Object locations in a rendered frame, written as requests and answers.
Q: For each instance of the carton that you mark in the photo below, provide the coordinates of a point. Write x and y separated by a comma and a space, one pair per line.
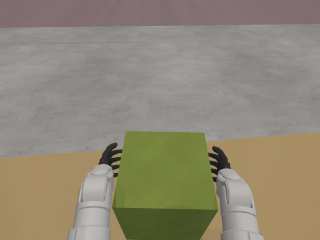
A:
165, 188

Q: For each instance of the right robot hand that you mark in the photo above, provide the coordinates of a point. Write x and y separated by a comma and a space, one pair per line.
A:
222, 161

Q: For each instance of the left robot hand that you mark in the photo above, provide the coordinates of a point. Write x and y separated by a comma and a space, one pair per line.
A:
107, 154

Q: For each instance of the right robot forearm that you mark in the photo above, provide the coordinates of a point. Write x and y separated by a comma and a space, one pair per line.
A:
237, 207

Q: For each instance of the left robot forearm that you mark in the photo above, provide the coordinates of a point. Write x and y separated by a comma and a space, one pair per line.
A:
92, 213

